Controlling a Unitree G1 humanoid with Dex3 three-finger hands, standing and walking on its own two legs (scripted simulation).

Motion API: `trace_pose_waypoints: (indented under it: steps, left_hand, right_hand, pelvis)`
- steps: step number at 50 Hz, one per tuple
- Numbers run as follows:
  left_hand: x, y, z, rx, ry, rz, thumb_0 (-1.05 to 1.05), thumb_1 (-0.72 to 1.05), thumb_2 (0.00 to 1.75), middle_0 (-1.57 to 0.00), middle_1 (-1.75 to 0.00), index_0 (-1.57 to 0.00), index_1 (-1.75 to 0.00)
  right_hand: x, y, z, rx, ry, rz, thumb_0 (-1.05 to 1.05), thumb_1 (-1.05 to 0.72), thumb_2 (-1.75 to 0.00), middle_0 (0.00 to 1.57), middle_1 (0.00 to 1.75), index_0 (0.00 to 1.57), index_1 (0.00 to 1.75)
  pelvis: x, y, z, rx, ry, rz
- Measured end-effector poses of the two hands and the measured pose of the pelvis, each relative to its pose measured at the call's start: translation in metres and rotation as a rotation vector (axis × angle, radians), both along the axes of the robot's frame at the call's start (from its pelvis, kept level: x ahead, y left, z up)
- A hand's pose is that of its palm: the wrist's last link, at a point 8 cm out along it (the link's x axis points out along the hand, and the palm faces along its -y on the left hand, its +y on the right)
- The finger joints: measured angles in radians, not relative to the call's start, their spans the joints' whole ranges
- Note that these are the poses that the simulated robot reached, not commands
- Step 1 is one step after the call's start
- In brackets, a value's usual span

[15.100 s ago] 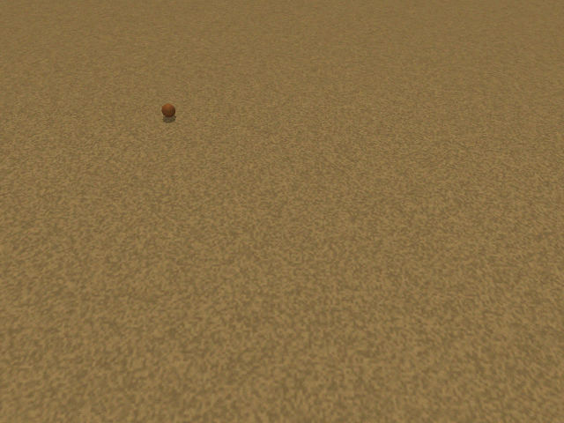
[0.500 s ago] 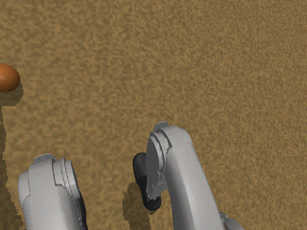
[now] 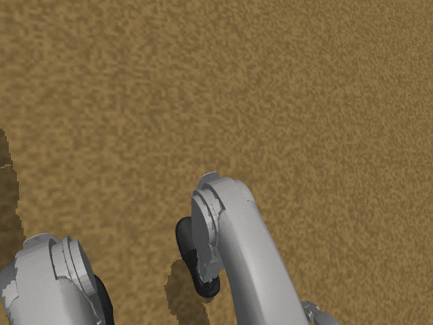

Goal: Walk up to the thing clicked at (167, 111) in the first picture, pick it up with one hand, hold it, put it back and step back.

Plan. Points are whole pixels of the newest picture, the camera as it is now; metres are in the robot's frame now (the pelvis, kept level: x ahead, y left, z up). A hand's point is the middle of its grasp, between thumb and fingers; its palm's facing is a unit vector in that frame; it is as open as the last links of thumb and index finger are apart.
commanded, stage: approach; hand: left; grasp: from above
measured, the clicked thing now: out of the picture +0.54 +0.27 -0.29
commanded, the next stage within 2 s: close in in 0.28 s
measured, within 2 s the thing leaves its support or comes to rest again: neither
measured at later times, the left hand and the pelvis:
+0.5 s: hand out of the picture +0.53 +0.28 -0.18, palm faces -0.43 -0.05 -0.90, open 14.0 cm; pelvis +0.00 +0.00 +0.00, yaw -1 degrees
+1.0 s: hand out of the picture +0.52 +0.27 -0.23, palm faces -0.49 -0.08 -0.87, open 13.4 cm; pelvis +0.00 +0.00 -0.01, yaw -2 degrees
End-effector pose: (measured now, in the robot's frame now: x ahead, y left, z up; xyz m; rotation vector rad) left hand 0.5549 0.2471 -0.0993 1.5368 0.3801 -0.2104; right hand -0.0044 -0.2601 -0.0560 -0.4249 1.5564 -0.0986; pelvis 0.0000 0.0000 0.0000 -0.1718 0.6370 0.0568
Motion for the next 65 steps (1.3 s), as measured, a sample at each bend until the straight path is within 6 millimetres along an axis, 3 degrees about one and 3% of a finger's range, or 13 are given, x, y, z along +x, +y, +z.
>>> trace_pose_waypoints:
  steps: [6,13,21,28,46,56,65]
  left_hand:
    - [-0.017,0.008,-0.006,0.036,0.106,0.071,0.0,-0.51,1.01,-0.13,-0.97,-0.12,-0.98]
    - [-0.039,0.032,-0.018,-0.019,0.167,0.084,0.0,-0.53,1.02,-0.11,-1.01,-0.1,-1.01]
    - [-0.028,0.038,-0.02,-0.042,0.079,0.004,0.0,-0.54,1.02,-0.09,-1.03,-0.1,-1.03]
    - [-0.026,0.032,-0.028,-0.027,0.078,0.007,0.0,-0.52,1.01,-0.09,-1.03,-0.1,-1.02]
    - [-0.03,0.022,-0.062,-0.028,0.137,0.029,0.0,-0.47,1.05,-0.11,-1.07,-0.12,-1.05]
    - [-0.029,0.019,-0.088,-0.051,0.119,0.017,0.0,-0.43,1.07,-0.12,-1.09,-0.14,-1.08]
    - [-0.026,0.022,-0.099,-0.04,0.095,0.043,0.0,-0.4,1.04,-0.13,-1.09,-0.15,-1.07]
  right_hand:
    - [-0.007,0.004,-0.009,0.046,0.013,-0.024,0.0,-0.9,-0.89,0.2,0.3,0.2,0.3]
    - [0.001,-0.001,-0.012,0.038,0.024,0.041,0.0,-0.9,-0.89,0.2,0.3,0.2,0.3]
    - [0.016,-0.014,-0.002,-0.051,0.028,0.095,0.0,-0.9,-0.89,0.2,0.3,0.2,0.3]
    - [0.024,-0.006,0.004,-0.055,0.001,0.092,0.0,-0.9,-0.89,0.2,0.3,0.2,0.3]
    - [-0.007,0.01,-0.001,0.007,0.05,0.069,0.0,-0.9,-0.9,0.2,0.3,0.2,0.3]
    - [-0.004,0.007,0.007,-0.019,0.062,0.119,0.0,-0.9,-0.9,0.2,0.3,0.2,0.3]
    - [0.002,0.005,0.011,-0.018,0.057,0.155,0.0,-0.9,-0.9,0.2,0.3,0.2,0.3]
  pelvis:
    - [-0.002,-0.002,0.003,0.009,-0.012,-0.006]
    - [-0.009,-0.003,0.002,0.01,-0.042,0.002]
    - [-0.007,0.0,-0.005,-0.014,-0.037,0.004]
    - [-0.002,0.004,-0.004,-0.024,-0.017,0.008]
    - [-0.005,0.003,-0.011,-0.028,-0.036,-0.007]
    - [-0.003,0.002,-0.015,-0.042,-0.052,-0.016]
    - [0.0,0.004,-0.018,-0.057,-0.056,-0.022]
